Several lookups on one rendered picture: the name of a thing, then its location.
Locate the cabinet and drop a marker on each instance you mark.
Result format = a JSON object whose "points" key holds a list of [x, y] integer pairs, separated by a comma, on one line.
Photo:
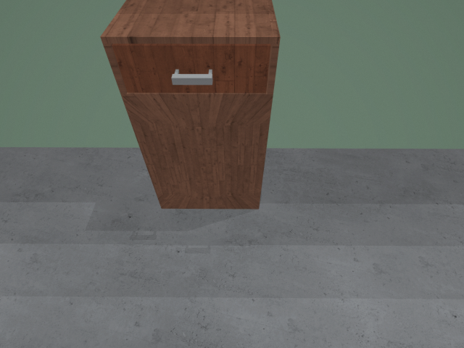
{"points": [[202, 150]]}

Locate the handle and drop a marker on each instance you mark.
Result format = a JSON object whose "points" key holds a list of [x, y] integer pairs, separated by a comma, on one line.
{"points": [[192, 79]]}

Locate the drawer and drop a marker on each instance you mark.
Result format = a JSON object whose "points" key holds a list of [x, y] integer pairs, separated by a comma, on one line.
{"points": [[236, 68]]}

